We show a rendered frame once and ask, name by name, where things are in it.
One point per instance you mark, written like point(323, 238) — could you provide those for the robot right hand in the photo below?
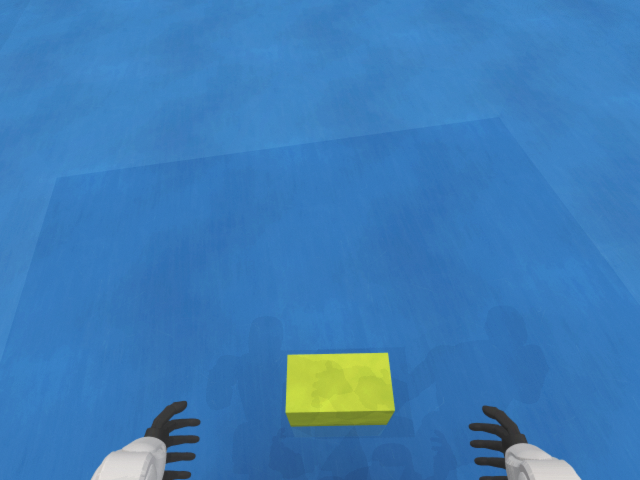
point(508, 432)

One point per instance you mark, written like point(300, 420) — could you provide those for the carton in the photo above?
point(339, 389)

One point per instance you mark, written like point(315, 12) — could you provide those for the robot left hand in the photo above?
point(161, 427)

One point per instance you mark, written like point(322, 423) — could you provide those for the robot right forearm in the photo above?
point(527, 462)

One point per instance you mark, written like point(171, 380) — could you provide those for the robot left forearm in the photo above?
point(142, 459)

